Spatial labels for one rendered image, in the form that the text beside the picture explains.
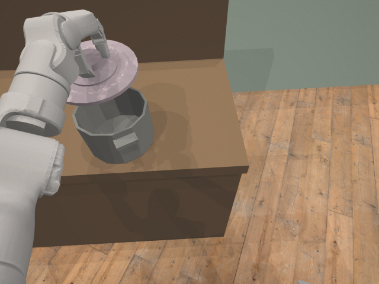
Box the robot left hand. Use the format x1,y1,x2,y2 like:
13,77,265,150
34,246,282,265
60,9,109,78

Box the left robot forearm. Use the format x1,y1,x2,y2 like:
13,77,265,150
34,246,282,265
0,12,81,137

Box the lid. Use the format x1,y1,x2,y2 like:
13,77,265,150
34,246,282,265
66,40,139,106

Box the pot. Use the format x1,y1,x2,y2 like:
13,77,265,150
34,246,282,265
72,87,154,164

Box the knob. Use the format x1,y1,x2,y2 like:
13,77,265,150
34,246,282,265
83,49,103,71

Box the table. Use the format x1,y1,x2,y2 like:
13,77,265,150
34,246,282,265
0,0,249,248

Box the left robot upper arm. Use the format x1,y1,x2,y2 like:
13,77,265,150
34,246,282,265
0,127,65,284

